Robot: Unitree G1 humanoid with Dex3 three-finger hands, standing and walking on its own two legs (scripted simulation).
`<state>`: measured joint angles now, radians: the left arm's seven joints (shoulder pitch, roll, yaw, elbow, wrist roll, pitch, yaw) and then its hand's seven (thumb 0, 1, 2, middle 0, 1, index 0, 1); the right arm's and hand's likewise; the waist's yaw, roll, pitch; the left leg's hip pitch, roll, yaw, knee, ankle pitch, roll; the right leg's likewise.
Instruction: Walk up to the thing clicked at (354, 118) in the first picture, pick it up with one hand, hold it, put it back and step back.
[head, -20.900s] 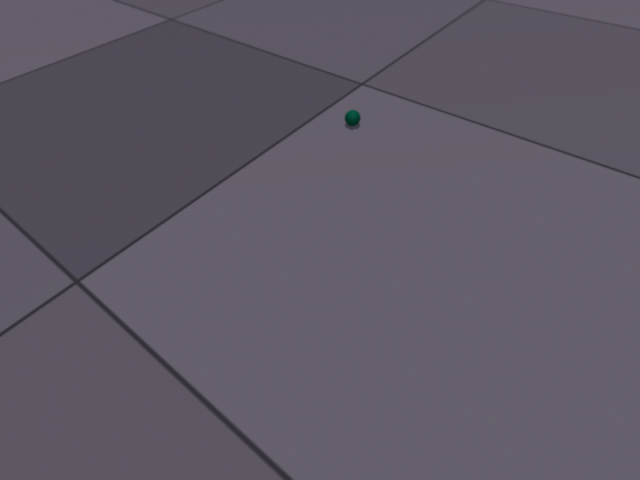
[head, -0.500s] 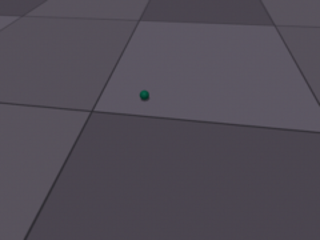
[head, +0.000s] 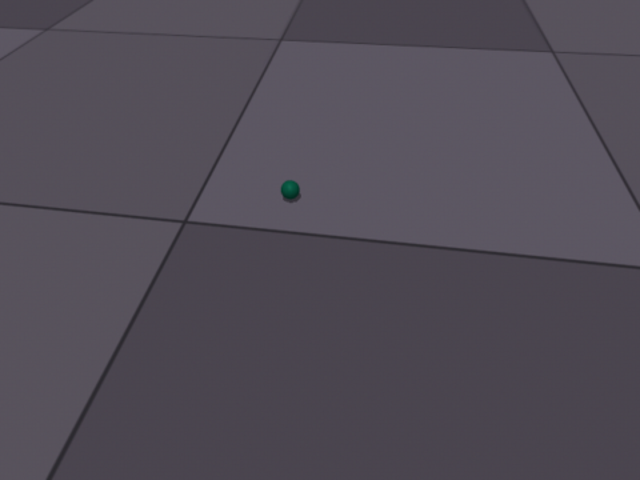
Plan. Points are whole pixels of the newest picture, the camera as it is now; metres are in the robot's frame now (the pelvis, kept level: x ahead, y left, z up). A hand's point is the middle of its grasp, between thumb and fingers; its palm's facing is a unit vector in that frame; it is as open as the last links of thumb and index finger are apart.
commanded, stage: stand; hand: left
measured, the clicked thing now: (290, 189) +1.47 +0.15 -0.74
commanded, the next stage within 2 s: walk up in 0.44 s
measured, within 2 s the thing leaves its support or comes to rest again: neither
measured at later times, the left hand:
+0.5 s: hand out of the picture +0.08 +0.26 -0.16, palm faces -0.04 -0.94 -0.34, open 7.4 cm
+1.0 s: hand (188, 463) +0.19 +0.21 -0.14, palm faces +0.00 -0.92 -0.40, open 7.4 cm
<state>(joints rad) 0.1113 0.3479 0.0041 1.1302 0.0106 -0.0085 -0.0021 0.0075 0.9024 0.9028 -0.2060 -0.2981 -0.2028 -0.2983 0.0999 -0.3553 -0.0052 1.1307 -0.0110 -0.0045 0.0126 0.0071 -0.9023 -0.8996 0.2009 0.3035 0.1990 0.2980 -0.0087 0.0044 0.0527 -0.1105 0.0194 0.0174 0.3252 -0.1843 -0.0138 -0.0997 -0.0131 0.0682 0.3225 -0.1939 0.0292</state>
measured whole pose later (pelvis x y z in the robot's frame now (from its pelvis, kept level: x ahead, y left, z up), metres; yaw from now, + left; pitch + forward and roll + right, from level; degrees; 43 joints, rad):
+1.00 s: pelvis +0.16 -0.07 -0.01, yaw -1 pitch -3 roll -2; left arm 0.32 0.39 0.07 0.95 0.02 -0.08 -0.05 0.01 0.90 0.90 -0.21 -0.30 -0.21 -0.30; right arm 0.25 -0.43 -0.08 0.96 -0.03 -0.01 0.10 0.01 -0.90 -0.90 0.20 0.30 0.20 0.30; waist 0.02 0.07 0.06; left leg -0.51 0.05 -0.07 0.84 -0.21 -0.02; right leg -0.03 0.02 -0.12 0.35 -0.27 -0.03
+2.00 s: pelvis +0.64 -0.05 -0.03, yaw -2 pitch -3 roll -1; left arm 0.36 0.44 0.05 0.89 0.01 -0.06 -0.03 0.01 0.90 0.90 -0.21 -0.30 -0.21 -0.30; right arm 0.23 -0.42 -0.07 0.83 -0.02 -0.07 0.08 0.01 -0.90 -0.90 0.20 0.30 0.20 0.30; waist 0.03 -0.01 0.09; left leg -0.41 0.04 0.08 0.67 -0.22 0.03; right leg -0.21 -0.08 -0.02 0.88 -0.48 -0.02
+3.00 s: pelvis +0.94 -0.03 -0.02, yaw -4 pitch -2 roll -1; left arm 0.24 0.43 0.03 0.92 0.00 -0.02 -0.01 0.01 0.90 0.90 -0.21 -0.30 -0.20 -0.30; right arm 0.26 -0.40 -0.02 0.86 -0.01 -0.06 0.01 0.01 -0.90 -0.90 0.20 0.30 0.20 0.30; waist -0.01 -0.04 0.12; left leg -0.32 0.05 0.08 0.64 -0.28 0.02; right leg -0.42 -0.05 -0.02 0.84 -0.40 -0.03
